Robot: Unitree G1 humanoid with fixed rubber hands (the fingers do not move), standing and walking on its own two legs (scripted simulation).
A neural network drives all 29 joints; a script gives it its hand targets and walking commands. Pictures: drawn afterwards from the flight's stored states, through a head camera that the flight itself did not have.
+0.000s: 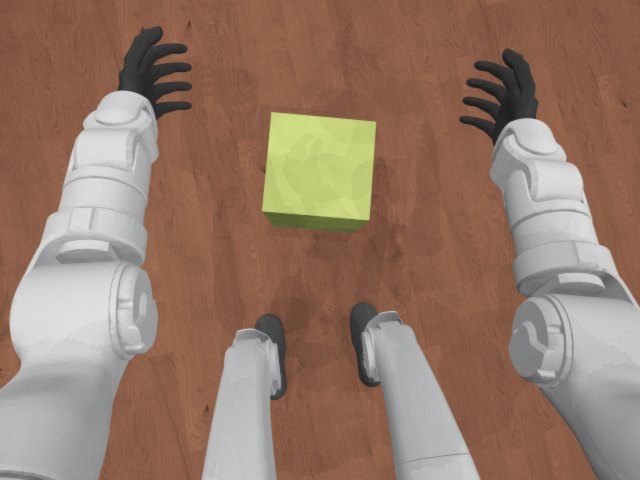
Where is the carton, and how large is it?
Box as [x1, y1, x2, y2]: [262, 112, 375, 232]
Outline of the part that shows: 271,112 262,211 272,225 348,232 355,231 365,223 369,217 375,122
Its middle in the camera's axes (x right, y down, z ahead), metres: +0.00 -0.13 +0.89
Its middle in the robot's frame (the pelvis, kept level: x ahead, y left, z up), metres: +0.54 -0.05 -0.53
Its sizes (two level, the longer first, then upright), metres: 0.210 0.200 0.250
